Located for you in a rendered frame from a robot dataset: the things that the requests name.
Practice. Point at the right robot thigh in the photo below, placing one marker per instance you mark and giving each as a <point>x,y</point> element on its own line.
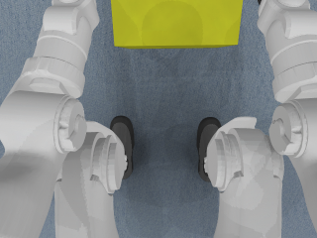
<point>240,166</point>

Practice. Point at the left robot forearm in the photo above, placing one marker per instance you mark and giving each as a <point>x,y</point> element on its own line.
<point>58,63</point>

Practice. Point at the carton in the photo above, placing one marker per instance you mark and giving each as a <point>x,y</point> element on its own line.
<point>176,24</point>

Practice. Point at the robot right upper arm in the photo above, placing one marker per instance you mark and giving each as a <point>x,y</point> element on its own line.
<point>293,133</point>

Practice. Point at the right robot forearm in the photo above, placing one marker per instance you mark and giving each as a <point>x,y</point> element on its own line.
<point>290,34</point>

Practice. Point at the robot left upper arm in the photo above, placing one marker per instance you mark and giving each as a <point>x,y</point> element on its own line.
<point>37,130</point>

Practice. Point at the right robot foot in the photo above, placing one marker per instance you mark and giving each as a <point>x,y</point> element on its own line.
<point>206,130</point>

